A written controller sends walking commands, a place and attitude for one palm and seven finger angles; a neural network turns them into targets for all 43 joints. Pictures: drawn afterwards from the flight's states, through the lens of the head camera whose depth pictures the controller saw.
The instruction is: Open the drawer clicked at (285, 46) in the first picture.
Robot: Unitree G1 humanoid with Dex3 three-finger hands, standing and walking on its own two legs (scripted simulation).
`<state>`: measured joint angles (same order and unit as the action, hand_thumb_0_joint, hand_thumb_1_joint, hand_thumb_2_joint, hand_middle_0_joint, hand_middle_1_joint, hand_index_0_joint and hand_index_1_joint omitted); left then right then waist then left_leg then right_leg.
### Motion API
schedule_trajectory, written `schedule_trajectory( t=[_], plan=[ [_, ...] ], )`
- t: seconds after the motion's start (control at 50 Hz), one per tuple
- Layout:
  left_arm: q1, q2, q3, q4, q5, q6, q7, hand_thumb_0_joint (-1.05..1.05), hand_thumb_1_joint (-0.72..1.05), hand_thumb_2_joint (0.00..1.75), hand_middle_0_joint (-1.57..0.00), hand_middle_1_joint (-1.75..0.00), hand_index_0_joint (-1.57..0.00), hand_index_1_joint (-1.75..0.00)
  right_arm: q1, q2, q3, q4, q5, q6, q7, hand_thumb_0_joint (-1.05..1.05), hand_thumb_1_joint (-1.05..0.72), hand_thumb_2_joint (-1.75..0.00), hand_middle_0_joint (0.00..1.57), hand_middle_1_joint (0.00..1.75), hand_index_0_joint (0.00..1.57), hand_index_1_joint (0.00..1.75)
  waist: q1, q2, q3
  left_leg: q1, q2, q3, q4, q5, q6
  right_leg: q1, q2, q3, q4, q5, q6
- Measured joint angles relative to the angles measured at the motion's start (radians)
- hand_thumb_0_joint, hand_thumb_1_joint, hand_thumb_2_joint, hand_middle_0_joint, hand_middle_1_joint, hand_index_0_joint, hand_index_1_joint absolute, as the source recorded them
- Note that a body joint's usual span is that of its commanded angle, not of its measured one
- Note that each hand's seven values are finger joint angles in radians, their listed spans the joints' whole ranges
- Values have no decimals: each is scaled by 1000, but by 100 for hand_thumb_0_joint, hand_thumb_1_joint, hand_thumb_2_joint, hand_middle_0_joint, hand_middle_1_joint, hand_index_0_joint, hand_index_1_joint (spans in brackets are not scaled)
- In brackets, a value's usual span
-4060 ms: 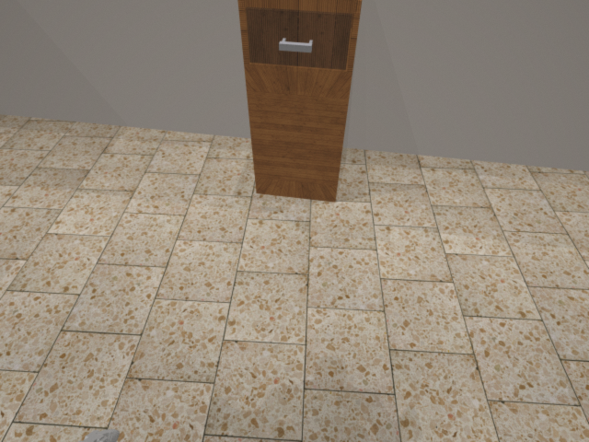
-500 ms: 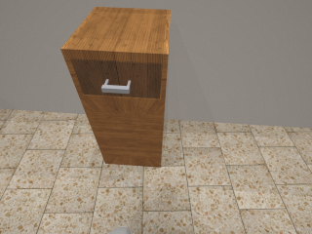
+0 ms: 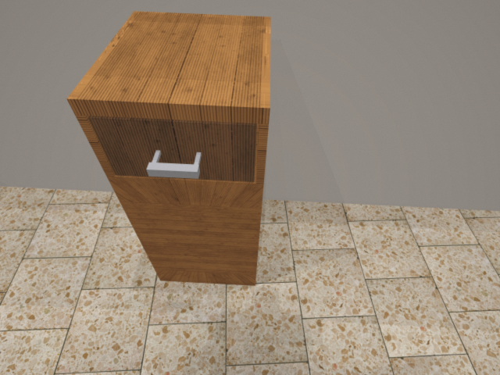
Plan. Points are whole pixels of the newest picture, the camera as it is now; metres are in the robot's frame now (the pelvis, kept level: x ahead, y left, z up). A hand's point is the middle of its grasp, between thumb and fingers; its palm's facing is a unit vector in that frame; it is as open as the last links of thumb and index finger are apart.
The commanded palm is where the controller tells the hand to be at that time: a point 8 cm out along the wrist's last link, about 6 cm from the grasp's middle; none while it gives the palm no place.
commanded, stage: come to a stop and stand still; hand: left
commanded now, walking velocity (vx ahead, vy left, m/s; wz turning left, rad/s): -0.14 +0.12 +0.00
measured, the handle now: (175, 163) +0.53 +0.20 -0.01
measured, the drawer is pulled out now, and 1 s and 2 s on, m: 0.00 0.00 0.00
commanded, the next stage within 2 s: look again from close up in 1.14 s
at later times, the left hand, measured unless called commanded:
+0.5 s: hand out of the picture +0.01 +0.17 -0.15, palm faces +0.10 -0.96 -0.25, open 7.3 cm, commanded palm none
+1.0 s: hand out of the picture -0.02 +0.15 -0.17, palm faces +0.05 -0.98 -0.21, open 7.3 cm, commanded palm none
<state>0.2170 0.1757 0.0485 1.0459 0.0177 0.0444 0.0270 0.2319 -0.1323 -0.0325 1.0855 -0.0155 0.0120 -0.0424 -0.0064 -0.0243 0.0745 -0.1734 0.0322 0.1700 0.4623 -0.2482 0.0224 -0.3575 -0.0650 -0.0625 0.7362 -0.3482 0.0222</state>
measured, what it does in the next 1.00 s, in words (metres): steps on the spot: right foot, then left foot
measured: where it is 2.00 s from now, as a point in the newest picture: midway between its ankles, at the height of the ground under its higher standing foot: outside the picture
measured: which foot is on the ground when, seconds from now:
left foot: down 0.00-0.08, up 0.10-0.54, down 0.56-1.00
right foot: up 0.00-0.04, down 0.06-0.58, up 0.60-0.82, down 0.84-1.00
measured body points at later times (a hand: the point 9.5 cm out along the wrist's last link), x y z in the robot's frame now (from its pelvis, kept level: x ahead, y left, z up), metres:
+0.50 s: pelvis -0.04 -0.02 +0.01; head -0.02 -0.04 +0.46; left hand +0.00 +0.22 -0.13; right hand +0.01 -0.27 -0.15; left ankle -0.10 +0.13 -0.71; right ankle +0.03 -0.12 -0.74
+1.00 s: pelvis -0.02 -0.02 +0.00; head +0.00 -0.04 +0.45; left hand -0.03 +0.20 -0.16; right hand -0.06 -0.23 -0.17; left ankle -0.10 +0.11 -0.74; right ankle -0.02 -0.12 -0.74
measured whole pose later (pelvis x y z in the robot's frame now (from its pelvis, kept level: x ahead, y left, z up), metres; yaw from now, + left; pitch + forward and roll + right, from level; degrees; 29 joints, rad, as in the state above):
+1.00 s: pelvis -0.02 -0.02 +0.00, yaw +1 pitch +1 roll +0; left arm 0.26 0.13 0.02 1.15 0.00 0.00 0.04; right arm 0.32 -0.11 -0.01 1.16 0.00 0.01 -0.05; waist -0.02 0.03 0.03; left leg -0.10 0.06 0.03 0.44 -0.35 -0.04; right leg -0.23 0.01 -0.07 0.49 -0.27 -0.03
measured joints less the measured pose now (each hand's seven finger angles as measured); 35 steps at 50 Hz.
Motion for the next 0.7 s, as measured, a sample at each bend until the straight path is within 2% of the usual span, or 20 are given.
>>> schedule_trajectory(
  t=[0.06,0.08,0.12,0.16,0.22,0.28,0.36,0.46,0.54,0.58,0.62,0.7],
  plan=[
    [-13,7,4,-27,0,-10,-1,0,92,89,-19,-29,-20,-30,7,-5,-12,-3,0,15,7,0,-92,-90,20,30,20,29,-3,18,3,-29,14,5,68,-37,-25,63,7,-9,-129,107,-14],
    [-19,4,5,-30,3,-17,1,0,92,89,-19,-29,-20,-30,5,-13,-16,-5,3,20,11,0,-92,-90,20,30,20,29,-5,36,7,-49,27,-1,106,-53,-32,63,18,-14,-133,93,-32],
    [-33,-6,-2,-38,4,-26,2,0,92,89,-19,-29,-20,-30,-2,-29,-26,-12,8,36,13,0,-91,-90,20,30,20,29,-15,64,13,-109,18,-61,247,-195,-38,53,26,-28,-118,66,-62],
    [-43,-16,-7,-45,4,-28,4,0,92,89,-19,-29,-20,-30,-7,-42,-33,-17,9,52,13,0,-91,-90,20,30,20,29,-16,73,13,-171,-10,-115,425,-254,-43,56,23,-34,-137,73,-76],
    [-55,-32,-9,-57,2,-26,6,0,91,89,-20,-29,-20,-30,-14,-63,-39,-23,5,60,20,0,-91,-90,20,30,20,29,-10,81,7,-225,-28,-152,603,-208,-57,63,20,-38,-188,110,-81],
    [-58,-41,-9,-68,2,-28,4,0,91,89,-20,-29,-20,-30,-17,-78,-42,-31,1,63,28,0,-91,-90,20,30,20,29,-1,75,-3,-230,-27,-167,636,-158,-72,65,15,-38,-232,144,-83],
    [-46,-41,-6,-74,6,-30,-2,0,91,89,-20,-29,-20,-30,-14,-91,-39,-40,-3,61,36,0,-91,-90,20,30,20,29,14,60,-21,-182,-10,-172,522,-141,-76,68,9,-41,-281,182,-82],
    [-13,-19,0,-58,13,-25,-13,0,91,89,-20,-30,-21,-30,-7,-94,-29,-49,-1,47,39,0,-91,-90,20,30,19,29,36,36,-45,-97,4,-151,308,-173,-57,65,10,-43,-328,224,-76],
    [22,2,6,-15,9,-11,-13,0,91,89,-20,-29,-20,-30,18,-82,-13,-53,-1,16,34,0,-91,-90,20,30,19,29,38,24,-73,13,-4,-118,57,-114,-33,57,24,-45,-349,249,-58],
    [39,9,5,8,-1,-3,-14,0,91,89,-20,-29,-20,-30,44,-74,-5,-48,-6,-3,26,0,-91,-90,20,30,19,29,26,35,-92,48,1,-139,-53,-88,-18,23,40,-55,-293,189,-41],
    [58,22,8,30,0,5,-18,0,91,89,-20,-29,-20,-30,73,-45,9,-31,-12,0,19,0,-91,-90,19,30,19,29,14,8,-105,49,-9,-141,-54,-57,-20,-7,40,-28,-189,79,-29],
    [91,22,6,56,6,-1,-31,0,91,89,-19,-29,-20,-30,126,-3,33,12,-7,-2,8,0,-91,-90,20,30,20,29,10,-8,-117,83,-20,-147,-118,-23,-21,-43,46,22,26,44,-15]
  ],
)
